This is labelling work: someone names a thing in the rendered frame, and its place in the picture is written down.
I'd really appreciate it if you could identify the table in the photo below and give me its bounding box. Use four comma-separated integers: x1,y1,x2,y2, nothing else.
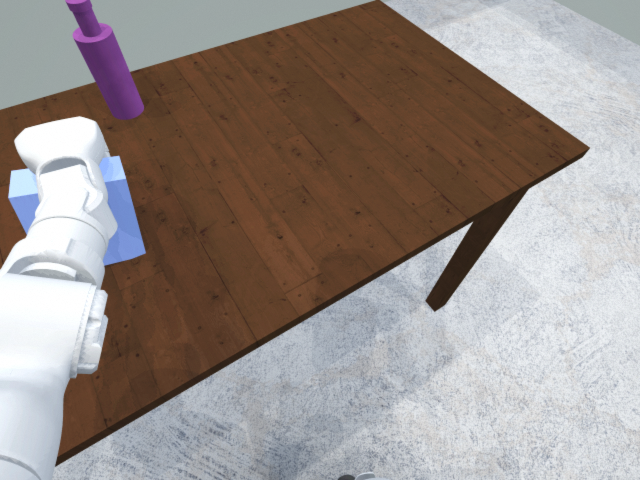
0,0,590,467

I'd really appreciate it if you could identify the sponge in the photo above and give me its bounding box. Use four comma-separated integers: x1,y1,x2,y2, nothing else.
8,156,146,266

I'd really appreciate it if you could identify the left robot hand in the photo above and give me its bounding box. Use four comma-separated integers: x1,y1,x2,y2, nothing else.
14,116,111,175

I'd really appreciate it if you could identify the robot left forearm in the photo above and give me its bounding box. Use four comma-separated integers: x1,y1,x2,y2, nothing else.
0,152,118,290

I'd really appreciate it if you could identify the robot left upper arm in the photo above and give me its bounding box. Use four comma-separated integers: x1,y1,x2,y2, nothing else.
0,273,108,480

